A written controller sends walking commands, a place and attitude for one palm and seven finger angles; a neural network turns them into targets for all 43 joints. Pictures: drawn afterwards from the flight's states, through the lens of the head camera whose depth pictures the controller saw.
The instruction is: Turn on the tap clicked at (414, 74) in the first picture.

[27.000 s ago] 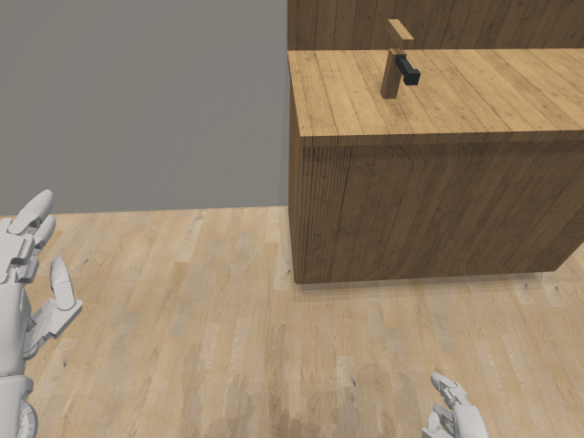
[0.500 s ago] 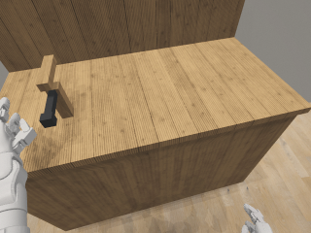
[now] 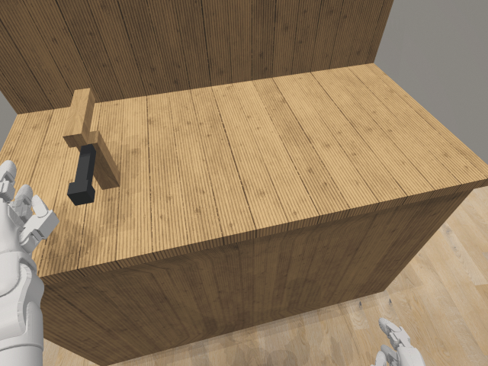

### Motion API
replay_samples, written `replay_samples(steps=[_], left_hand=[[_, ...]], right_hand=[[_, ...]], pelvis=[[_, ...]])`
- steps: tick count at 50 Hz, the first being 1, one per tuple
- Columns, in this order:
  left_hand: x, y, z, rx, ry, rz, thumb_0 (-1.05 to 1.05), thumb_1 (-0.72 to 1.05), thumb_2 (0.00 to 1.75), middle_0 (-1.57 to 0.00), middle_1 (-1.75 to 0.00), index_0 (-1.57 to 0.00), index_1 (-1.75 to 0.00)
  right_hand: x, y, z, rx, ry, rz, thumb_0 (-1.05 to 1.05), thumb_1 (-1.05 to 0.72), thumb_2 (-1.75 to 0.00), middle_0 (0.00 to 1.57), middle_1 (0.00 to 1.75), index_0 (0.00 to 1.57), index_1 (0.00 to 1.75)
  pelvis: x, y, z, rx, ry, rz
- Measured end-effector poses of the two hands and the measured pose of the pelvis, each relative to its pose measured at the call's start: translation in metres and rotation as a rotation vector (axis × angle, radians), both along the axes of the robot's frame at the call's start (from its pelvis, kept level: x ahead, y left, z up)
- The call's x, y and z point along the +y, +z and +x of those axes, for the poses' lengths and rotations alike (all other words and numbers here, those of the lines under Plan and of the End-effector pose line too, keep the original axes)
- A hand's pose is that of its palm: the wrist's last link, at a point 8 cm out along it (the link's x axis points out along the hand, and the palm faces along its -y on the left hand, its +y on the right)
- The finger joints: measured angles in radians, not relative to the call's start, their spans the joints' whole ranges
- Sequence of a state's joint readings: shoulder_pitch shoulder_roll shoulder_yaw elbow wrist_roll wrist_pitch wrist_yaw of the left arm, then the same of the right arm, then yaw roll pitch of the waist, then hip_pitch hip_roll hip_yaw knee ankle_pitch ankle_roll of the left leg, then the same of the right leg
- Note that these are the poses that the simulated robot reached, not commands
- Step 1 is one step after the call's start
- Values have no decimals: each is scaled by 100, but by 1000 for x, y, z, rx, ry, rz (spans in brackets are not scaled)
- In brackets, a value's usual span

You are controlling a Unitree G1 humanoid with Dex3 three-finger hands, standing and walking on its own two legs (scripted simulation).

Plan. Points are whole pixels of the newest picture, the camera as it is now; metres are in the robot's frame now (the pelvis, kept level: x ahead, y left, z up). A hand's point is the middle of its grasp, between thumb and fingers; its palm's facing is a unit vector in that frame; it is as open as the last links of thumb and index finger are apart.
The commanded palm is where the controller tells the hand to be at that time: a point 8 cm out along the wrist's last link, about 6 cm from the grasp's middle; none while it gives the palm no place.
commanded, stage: push the lever round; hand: left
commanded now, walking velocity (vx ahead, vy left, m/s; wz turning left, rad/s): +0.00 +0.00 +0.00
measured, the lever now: (81, 192) +0.33 +0.30 +0.12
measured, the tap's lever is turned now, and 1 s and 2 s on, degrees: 0 7 34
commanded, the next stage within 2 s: none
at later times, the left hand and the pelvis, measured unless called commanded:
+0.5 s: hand (75, 211) +0.30 +0.29 +0.12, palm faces +0.54 -0.84 -0.07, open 7.8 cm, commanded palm +0.25 +0.32 +0.12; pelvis +0.00 -0.01 +0.00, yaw +0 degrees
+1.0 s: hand (92, 210) +0.30 +0.27 +0.12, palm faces +0.61 -0.79 -0.04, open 7.6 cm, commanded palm +0.26 +0.29 +0.12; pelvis -0.01 -0.01 +0.00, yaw +0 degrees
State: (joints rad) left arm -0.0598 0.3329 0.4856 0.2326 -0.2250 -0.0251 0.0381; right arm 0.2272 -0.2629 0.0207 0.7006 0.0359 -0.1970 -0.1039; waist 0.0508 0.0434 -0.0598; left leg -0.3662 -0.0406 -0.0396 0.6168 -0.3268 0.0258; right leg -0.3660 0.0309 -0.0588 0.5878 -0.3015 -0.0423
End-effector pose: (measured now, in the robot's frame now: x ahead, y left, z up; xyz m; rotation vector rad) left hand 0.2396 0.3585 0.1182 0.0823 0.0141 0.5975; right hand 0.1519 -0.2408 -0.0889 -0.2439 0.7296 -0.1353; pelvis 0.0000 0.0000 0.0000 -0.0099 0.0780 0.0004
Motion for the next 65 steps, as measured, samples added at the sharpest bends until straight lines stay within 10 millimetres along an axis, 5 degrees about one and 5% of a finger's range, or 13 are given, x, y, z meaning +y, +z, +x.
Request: replay_samples(steps=[11,39,65], left_hand=[[-18,-1,10,-1,-33,-17,2,90,90,-15,-15,-15,-15],[-48,2,9,-22,0,-17,4,95,91,-15,-15,-15,-15],[-86,2,18,-24,108,-34,2,95,93,-15,-15,-15,-15]], right_hand=[[7,5,11,-39,19,11,1,-91,-90,21,30,20,30],[-8,-1,-2,-8,0,20,1,-91,-90,21,29,20,30],[6,-1,12,1,53,29,1,-91,-90,21,29,20,30]], pelvis=[[-1,0,-3,-7,3,3],[-11,1,-8,-21,-3,8],[-13,0,-14,-35,13,11]])
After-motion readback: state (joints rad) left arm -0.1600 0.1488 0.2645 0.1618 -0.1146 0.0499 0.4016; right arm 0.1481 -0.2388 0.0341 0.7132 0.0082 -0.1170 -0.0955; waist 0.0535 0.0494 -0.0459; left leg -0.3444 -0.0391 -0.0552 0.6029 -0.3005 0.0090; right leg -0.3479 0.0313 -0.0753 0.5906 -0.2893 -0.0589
